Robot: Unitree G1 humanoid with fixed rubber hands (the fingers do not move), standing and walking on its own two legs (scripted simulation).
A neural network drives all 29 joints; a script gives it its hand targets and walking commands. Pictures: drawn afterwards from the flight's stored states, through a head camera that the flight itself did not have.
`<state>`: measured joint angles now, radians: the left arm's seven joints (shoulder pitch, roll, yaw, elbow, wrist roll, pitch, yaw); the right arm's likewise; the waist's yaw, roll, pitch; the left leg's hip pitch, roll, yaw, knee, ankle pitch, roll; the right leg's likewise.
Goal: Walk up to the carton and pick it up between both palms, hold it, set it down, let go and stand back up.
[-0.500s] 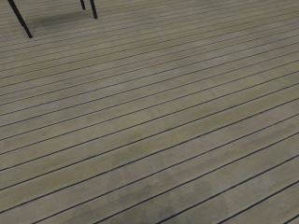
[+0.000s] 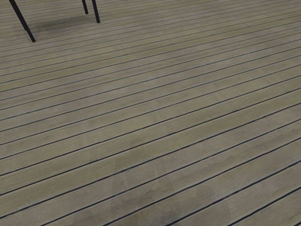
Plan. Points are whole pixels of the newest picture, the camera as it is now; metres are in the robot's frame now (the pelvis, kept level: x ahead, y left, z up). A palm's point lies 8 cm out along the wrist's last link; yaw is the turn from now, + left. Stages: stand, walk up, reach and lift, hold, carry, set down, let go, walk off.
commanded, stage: stand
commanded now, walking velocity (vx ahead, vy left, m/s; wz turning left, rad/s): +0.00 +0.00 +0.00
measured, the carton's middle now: out of the picture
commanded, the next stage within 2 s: walk up in 0.66 s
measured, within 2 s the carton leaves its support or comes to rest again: neither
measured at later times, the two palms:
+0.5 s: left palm out of the picture -0.03 +0.20 -0.15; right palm out of the picture -0.02 -0.19 -0.15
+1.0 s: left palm out of the picture -0.04 +0.24 -0.15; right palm out of the picture +0.03 -0.20 -0.15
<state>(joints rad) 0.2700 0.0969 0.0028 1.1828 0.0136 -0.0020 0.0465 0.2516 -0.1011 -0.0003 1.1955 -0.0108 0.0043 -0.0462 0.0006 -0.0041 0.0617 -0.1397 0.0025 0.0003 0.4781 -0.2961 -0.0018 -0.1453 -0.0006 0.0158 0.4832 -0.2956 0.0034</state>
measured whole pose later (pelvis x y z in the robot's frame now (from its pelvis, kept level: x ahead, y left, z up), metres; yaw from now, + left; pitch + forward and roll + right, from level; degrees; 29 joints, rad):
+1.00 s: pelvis +0.00 +0.02 -0.01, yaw +6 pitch +0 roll -1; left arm 0.32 0.13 0.08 1.09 0.03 -0.03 0.06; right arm 0.28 -0.16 -0.04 1.08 -0.04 0.06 0.03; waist 0.02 0.00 0.03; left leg -0.49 0.03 0.03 1.04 -0.35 0.00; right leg -0.18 -0.08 -0.10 0.52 -0.34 0.05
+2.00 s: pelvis +0.46 +0.17 +0.00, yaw +18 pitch -1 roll +1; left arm 0.43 0.14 0.03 1.07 0.02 -0.07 0.00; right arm 0.08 -0.27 -0.04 1.02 -0.03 0.00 0.06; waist 0.04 0.04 0.14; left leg -0.59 0.11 0.04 0.87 -0.10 -0.03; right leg -0.07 -0.05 -0.16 0.42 -0.32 -0.01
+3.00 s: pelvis +0.89 +0.40 -0.01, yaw +20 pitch -2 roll -1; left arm 0.44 0.14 0.06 1.12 0.03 -0.05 -0.01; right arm 0.09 -0.24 -0.04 0.98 -0.03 0.00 0.08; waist 0.07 0.03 0.11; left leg -0.48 0.14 0.09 0.61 -0.11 -0.04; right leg 0.01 -0.10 -0.18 0.42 -0.38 0.07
